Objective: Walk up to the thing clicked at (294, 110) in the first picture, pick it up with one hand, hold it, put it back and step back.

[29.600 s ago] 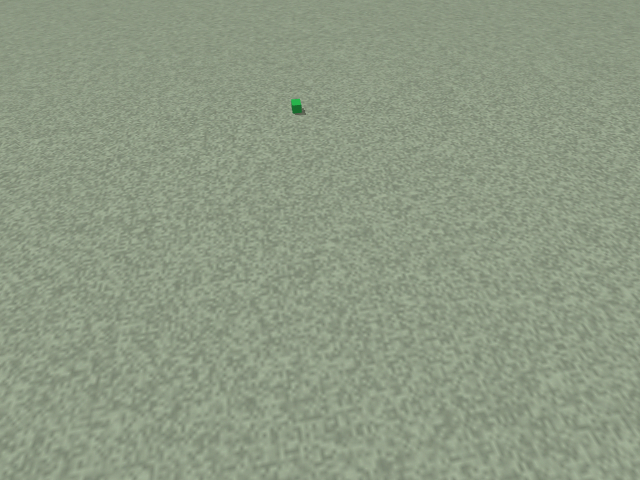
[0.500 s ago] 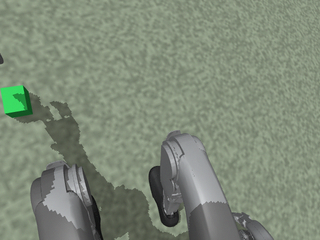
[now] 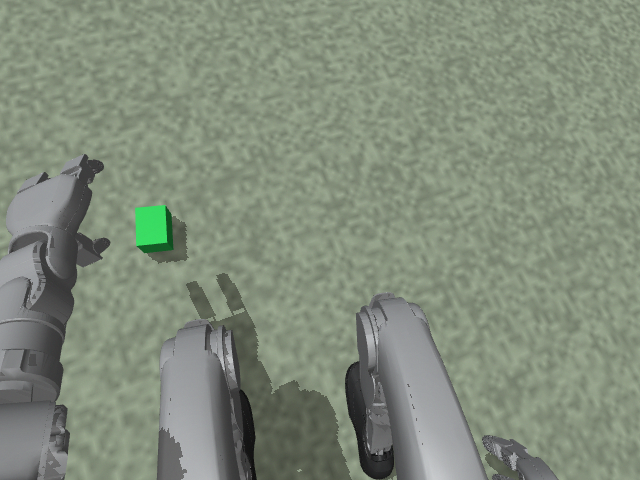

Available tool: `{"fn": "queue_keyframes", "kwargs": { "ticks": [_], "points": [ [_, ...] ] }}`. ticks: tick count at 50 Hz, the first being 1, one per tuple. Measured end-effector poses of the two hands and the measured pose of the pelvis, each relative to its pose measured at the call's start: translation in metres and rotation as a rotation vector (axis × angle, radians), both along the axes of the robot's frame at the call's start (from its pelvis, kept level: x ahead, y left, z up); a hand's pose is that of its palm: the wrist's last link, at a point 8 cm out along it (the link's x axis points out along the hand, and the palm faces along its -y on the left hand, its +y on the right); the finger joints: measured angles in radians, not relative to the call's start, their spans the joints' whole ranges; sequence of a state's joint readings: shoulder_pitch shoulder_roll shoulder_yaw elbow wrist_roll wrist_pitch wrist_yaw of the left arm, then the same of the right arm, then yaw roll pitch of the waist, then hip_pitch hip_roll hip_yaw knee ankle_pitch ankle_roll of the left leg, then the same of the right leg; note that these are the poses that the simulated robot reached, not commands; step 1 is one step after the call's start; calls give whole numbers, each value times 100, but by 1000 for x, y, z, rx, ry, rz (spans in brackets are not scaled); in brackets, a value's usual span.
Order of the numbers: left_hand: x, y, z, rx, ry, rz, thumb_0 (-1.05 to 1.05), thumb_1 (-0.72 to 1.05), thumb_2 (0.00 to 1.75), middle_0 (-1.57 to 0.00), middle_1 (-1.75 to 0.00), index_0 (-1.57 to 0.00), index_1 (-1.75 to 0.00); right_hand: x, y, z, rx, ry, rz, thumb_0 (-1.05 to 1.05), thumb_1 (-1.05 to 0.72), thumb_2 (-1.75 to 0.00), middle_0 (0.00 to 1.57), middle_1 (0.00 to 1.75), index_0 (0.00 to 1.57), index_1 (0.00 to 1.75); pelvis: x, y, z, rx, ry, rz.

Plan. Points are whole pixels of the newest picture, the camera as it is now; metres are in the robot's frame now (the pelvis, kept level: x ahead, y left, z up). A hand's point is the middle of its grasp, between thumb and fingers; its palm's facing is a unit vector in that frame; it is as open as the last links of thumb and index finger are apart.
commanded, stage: home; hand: left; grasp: from above
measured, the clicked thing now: (154, 229) +0.53 +0.27 -0.38
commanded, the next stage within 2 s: none
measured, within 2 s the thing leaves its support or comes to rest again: neither
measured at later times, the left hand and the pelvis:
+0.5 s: hand (32, 348) +0.29 +0.22 +0.09, palm faces -0.03 -0.90 -0.42, open 7.4 cm; pelvis +0.03 -0.01 +0.18, yaw +5 degrees
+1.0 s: hand out of the picture +0.23 +0.20 +0.26, palm faces +0.18 -0.96 -0.20, open 7.4 cm; pelvis +0.09 +0.00 +0.31, yaw +7 degrees
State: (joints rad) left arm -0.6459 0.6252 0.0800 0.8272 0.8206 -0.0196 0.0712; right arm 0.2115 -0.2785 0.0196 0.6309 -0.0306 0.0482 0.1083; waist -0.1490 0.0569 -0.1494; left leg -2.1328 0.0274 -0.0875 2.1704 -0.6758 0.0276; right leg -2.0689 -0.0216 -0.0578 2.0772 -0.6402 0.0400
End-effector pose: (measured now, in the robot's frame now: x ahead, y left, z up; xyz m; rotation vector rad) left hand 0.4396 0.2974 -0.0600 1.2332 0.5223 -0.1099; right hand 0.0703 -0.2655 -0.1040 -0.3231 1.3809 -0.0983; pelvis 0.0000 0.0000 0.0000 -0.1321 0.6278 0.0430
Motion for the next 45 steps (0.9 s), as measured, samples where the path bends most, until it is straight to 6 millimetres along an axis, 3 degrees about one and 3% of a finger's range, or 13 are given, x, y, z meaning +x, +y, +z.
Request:
{"fn": "queue_keyframes", "kwargs": {
  "ticks": [8, 13, 18, 26, 35, 45],
  "points": [
    [-71, -4, 61, -228, 31, 146, 0, 67, 87, -21, -35, -21, -34, 81, -3, 62, -10, -234, 71, 1, -91, -90, 20, 30, 20, 30, 2, -1, 60, 24, -40, 16],
    [-106, -13, 97, -357, 24, 254, 1, 81, 88, -21, -32, -21, -31, 122, 9, 104, 9, -376, 98, 1, -91, -90, 20, 30, 20, 29, 5, -4, 96, 40, -76, 28],
    [-134, -22, 134, -483, 21, 379, 1, 86, 89, -21, -31, -21, -30, 147, 26, 145, 39, -485, 104, 1, -91, -90, 20, 30, 20, 29, 11, -5, 132, 51, -117, 38],
    [-169, -35, 192, -673, 56, 562, 1, 89, 89, -21, -30, -21, -30, 161, 44, 209, 64, -572, 83, 1, -91, -90, 20, 30, 20, 30, 29, -6, 190, 68, -191, 47],
    [-194, -47, 261, -818, 76, 719, 1, 90, 89, -20, -30, -21, -30, 156, 42, 276, 18, -600, 45, 1, -91, -90, 21, 30, 20, 30, 57, -5, 252, 82, -282, 61],
    [-217, -55, 332, -892, 49, 755, 1, 90, 89, -20, -30, -20, -30, 168, 37, 335, -21, -707, 20, 2, -91, -90, 20, 30, 20, 30, 84, -2, 298, 95, -383, 73]
  ]
}}
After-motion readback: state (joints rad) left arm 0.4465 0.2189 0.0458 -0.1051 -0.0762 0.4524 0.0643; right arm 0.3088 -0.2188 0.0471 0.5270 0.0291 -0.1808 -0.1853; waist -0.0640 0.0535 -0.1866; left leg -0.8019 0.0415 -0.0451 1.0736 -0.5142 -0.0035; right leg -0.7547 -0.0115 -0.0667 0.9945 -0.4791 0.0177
